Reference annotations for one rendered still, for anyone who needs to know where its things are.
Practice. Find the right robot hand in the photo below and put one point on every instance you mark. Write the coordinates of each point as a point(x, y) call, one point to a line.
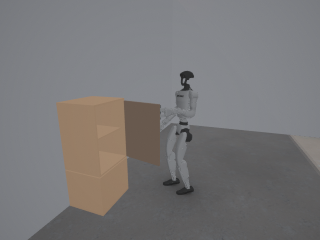
point(161, 126)

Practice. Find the left robot shin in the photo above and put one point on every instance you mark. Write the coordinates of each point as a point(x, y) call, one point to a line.
point(184, 174)

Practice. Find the robot right forearm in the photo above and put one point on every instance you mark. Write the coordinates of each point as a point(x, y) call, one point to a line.
point(169, 118)

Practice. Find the right robot shin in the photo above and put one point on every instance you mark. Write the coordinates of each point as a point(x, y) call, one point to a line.
point(172, 168)

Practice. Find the robot left forearm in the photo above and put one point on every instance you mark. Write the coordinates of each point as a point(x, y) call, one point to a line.
point(183, 112)

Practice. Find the robot shin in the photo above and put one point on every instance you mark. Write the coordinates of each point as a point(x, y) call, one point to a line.
point(172, 168)
point(184, 174)

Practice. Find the robot left upper arm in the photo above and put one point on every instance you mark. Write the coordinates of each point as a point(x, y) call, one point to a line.
point(193, 95)

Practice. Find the cupboard door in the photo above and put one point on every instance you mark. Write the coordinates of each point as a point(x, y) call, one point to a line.
point(142, 131)

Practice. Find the left robot hand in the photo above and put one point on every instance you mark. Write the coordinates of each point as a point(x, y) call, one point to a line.
point(167, 112)

